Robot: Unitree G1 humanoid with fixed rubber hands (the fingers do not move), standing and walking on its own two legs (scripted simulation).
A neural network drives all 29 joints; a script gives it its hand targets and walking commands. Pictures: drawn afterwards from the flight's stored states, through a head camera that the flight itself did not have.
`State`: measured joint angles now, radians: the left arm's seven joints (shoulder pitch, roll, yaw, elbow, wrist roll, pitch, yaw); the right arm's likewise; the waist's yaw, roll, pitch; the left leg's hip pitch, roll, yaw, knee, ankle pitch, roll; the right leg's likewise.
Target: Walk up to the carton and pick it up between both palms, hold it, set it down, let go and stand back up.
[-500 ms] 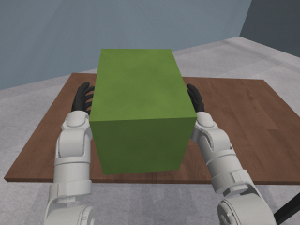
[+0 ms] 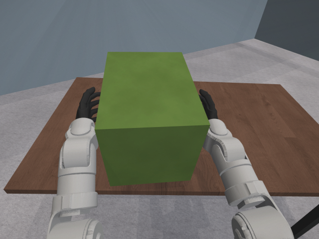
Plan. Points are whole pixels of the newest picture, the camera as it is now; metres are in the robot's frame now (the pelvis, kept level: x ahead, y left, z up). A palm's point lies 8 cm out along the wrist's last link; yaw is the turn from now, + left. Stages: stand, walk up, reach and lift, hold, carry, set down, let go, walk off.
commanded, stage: hold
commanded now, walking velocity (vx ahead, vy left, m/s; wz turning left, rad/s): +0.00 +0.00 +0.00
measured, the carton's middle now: (148, 114) +0.40 +0.01 +0.15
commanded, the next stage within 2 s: none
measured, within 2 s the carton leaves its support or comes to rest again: neither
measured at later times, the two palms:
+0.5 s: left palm (85, 118) +0.36 +0.16 +0.18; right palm (210, 121) +0.35 -0.14 +0.17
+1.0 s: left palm (85, 119) +0.36 +0.16 +0.18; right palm (208, 119) +0.35 -0.14 +0.17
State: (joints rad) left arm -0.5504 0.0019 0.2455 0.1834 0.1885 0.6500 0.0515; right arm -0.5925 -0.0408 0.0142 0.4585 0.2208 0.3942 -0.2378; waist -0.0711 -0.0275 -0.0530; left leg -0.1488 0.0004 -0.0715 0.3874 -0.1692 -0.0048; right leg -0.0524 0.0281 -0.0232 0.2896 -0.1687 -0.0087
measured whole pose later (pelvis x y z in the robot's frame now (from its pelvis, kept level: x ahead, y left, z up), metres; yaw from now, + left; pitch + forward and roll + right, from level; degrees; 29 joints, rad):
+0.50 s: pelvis +0.00 +0.00 +0.00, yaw -1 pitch -4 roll -1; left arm -0.56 -0.01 0.25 0.18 0.20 0.66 0.05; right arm -0.59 -0.04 0.01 0.45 0.23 0.40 -0.24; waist -0.07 -0.01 -0.05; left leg -0.14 0.00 -0.06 0.38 -0.16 0.00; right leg -0.05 0.02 -0.01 0.29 -0.16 0.00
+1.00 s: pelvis +0.00 +0.00 +0.00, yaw +0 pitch -3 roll -1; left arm -0.57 0.01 0.25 0.20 0.19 0.65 0.05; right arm -0.62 -0.04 0.01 0.48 0.23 0.40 -0.24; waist -0.07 -0.02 -0.06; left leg -0.16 0.00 -0.07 0.39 -0.16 0.00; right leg -0.07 0.03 -0.01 0.29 -0.16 0.00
